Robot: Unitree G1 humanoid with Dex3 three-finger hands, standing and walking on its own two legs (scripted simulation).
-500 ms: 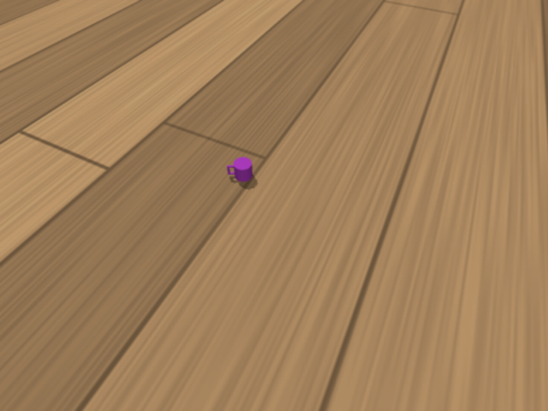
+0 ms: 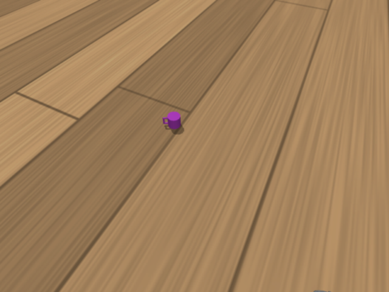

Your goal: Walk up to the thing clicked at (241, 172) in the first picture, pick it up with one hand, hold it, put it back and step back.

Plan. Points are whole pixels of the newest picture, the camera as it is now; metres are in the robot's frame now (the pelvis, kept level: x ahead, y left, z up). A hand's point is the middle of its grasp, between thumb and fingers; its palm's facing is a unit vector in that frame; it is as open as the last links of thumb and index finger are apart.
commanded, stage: stand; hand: left
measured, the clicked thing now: (171, 120) +1.27 +0.14 -0.74
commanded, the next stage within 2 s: walk up in 0.62 s
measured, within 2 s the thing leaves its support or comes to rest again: neither
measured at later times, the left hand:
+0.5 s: hand out of the picture +0.08 +0.25 -0.16, palm faces -0.02 -0.94 -0.34, open 7.4 cm
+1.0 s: hand (96, 291) +0.14 +0.22 -0.14, palm faces -0.07 -0.90 -0.43, open 7.4 cm
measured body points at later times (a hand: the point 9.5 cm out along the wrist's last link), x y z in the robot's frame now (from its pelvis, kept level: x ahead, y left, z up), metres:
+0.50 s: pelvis +0.00 +0.00 +0.00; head +0.01 +0.00 +0.45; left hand +0.08 +0.30 -0.13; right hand +0.08 -0.30 -0.13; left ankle +0.00 +0.13 -0.75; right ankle -0.01 -0.11 -0.75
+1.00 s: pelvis +0.07 -0.07 -0.02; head +0.07 -0.09 +0.43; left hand +0.15 +0.27 -0.11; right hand +0.09 -0.41 -0.15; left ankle +0.02 +0.09 -0.70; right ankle +0.10 -0.18 -0.75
